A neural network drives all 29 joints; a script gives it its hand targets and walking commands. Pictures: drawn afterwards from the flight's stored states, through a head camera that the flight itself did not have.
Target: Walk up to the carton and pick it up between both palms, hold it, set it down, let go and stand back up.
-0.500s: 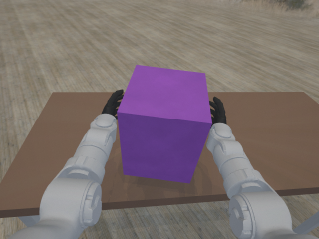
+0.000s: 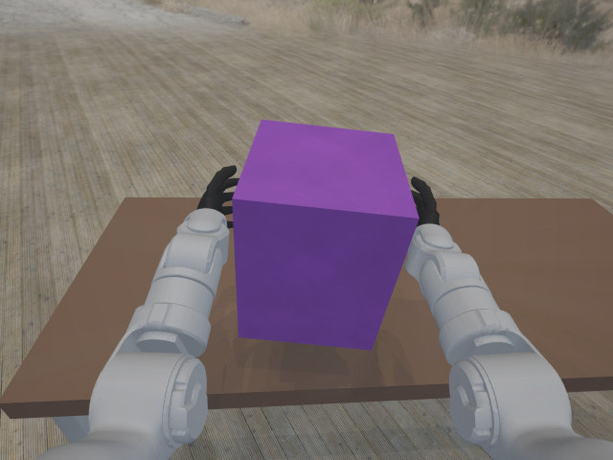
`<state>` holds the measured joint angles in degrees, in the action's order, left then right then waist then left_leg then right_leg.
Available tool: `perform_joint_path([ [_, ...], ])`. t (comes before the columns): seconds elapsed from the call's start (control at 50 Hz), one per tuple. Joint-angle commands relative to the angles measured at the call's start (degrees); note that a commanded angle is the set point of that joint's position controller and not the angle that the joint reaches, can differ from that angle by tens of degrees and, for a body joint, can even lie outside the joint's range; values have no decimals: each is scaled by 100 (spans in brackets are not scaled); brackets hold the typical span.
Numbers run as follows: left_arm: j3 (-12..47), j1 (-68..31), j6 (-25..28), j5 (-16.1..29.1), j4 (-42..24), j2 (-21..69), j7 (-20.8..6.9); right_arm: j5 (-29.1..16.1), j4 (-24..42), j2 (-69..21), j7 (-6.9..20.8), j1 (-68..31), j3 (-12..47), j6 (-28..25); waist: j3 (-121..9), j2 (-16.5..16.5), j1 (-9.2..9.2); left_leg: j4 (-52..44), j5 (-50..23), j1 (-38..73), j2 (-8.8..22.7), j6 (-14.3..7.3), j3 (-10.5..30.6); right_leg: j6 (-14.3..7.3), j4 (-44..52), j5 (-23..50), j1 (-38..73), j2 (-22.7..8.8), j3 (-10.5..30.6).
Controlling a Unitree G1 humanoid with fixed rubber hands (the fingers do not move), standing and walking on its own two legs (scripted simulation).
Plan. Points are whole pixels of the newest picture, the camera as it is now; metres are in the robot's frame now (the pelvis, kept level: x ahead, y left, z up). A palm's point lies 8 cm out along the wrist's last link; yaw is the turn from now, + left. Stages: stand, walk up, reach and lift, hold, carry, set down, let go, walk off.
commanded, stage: reach and lift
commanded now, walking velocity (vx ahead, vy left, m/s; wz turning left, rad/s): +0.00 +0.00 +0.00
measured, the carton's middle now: (316, 235) +0.42 -0.05 +0.15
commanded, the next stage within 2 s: hold in 1.10 s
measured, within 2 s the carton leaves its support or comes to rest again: neither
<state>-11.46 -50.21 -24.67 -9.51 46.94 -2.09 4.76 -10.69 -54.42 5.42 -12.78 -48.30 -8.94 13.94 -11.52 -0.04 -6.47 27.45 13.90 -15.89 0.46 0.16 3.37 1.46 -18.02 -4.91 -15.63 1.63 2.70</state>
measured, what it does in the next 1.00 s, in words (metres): stands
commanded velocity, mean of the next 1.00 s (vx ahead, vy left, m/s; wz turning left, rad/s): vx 0.00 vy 0.00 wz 0.00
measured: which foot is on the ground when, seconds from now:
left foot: down 0.00-1.00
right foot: down 0.00-1.00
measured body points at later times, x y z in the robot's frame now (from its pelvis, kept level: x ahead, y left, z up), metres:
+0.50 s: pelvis +0.00 +0.00 +0.00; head -0.06 +0.02 +0.45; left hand +0.42 +0.11 +0.21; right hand +0.40 -0.18 +0.20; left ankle +0.00 +0.11 -0.74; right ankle +0.05 -0.14 -0.74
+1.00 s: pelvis +0.00 +0.00 +0.00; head -0.06 +0.02 +0.45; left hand +0.41 +0.11 +0.22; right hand +0.40 -0.18 +0.22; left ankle +0.00 +0.11 -0.74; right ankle +0.05 -0.14 -0.74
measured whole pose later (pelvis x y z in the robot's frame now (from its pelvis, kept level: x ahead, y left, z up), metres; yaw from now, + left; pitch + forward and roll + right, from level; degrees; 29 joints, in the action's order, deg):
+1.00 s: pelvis +0.00 +0.00 +0.00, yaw +0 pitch +2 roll -2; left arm -11.7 -48.9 -36.2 -10.0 32.6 -1.5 6.1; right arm -16.5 -51.8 8.2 -12.6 -53.1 -4.6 19.7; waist -10.9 0.0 -5.3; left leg 26.9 13.8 -14.6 0.5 0.2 3.4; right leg 1.5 -17.8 -5.0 -14.5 1.6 2.7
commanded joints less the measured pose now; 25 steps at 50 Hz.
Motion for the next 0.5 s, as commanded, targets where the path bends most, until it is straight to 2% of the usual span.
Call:
perform_joint_path([
  [0.0, 810, -4145, 97, -30, -1557, 4345, -495, -760, 2423, -3849, 1314, -5919, 2297, -316, -1753, 228, 1138, -831, -1325, 1351, -135, 116, -196, -190, 174, -262, 1209, 434, -481],
  [0.02, 913, -4068, 23, -24, -1742, 4418, -470, -861, 2511, -3835, 1316, -5902, 2362, -295, -1914, 315, 1145, -797, -1572, 1430, -124, 141, -191, -195, 147, -76, 1276, 463, -484],
  [0.04, 817, -3847, -45, -44, -1786, 4341, -465, -908, 2498, -3873, 1271, -5799, 2444, -251, -1922, 128, 1185, -762, -1731, 1470, -136, 111, -185, -163, 155, 126, 1462, 460, -450],
  [0.12, 777, -3754, -224, -161, -1808, 4190, -511, -894, 2330, -3671, 1179, -5617, 2299, -110, -1663, 211, 1053, -790, -1676, 1516, -164, 128, -205, -173, 198, 65, 1440, 440, -460],
  [0.18, 790, -3877, -314, -117, -1977, 4202, -548, -889, 2255, -3594, 1131, -5542, 2174, -37, -1528, 139, 912, -831, -1603, 1484, -163, 128, -194, -184, 230, -5, 1457, 438, -450],
  [0.2, 922, -3886, -338, -43, -2087, 4263, -552, -925, 2443, -3653, 1120, -5637, 2238, -64, -1710, 130, 919, -810, -1643, 1498, -158, 130, -193, -168, 204, 70, 1499, 439, -461],
  [0.24, 1068, -4096, -341, 103, -2308, 4306, -526, -996, 2506, -3676, 1111, -5749, 2309, -24, -1909, 166, 861, -753, -1744, 1563, -164, 159, -174, -164, 177, 183, 1516, 453, -470],
  [0.26, 1241, -4089, -359, 145, -2402, 4341, -499, -1024, 2621, -3726, 1091, -5765, 2400, -9, -2032, 320, 847, -707, -1921, 1670, -166, 211, -137, -170, 152, 319, 1527, 449, -477],
  [0.28, 1310, -4246, -333, 221, -2775, 4393, -458, -1139, 2756, -3787, 1084, -5817, 2534, -3, -2320, 302, 872, -617, -2343, 1858, -143, 249, -102, -169, 114, 552, 1547, 503, -495],
  [0.3, 1437, -4040, -371, 235, -2841, 4393, -423, -1181, 2874, -3788, 1057, -5710, 2652, 5, -2335, 351, 877, -547, -2539, 1902, -158, 285, -104, -168, 104, 809, 1632, 480, -454],
  [0.32, 1482, -4183, -389, 244, -2827, 4393, -403, -1188, 2720, -3688, 1043, -5712, 2569, 46, -2177, 446, 809, -539, -2564, 1923, -143, 329, -67, -181, 118, 648, 1460, 496, -477],
  [0.38, 1365, -4245, -498, 167, -2423, 4356, -436, -1089, 2459, -3636, 1052, -5659, 2256, 132, -1636, 390, 710, -719, -1695, 1601, -130, 274, -58, -209, 231, -9, 1236, 455, -478],
  [0.4, 1367, -4051, -532, 191, -2344, 4412, -447, -1084, 2752, -3696, 1054, -5882, 2298, 100, -1734, 259, 819, -739, -1719, 1550, -113, 243, -60, -204, 212, 22, 1322, 469, -487],
  [0.48, 1371, -4324, -552, 228, -2361, 4435, -430, -1079, 2455, -3590, 1084, -5856, 2104, 161, -1678, 358, 720, -802, -1457, 1515, -95, 273, -42, -235, 250, -200, 1153, 464, -478],
])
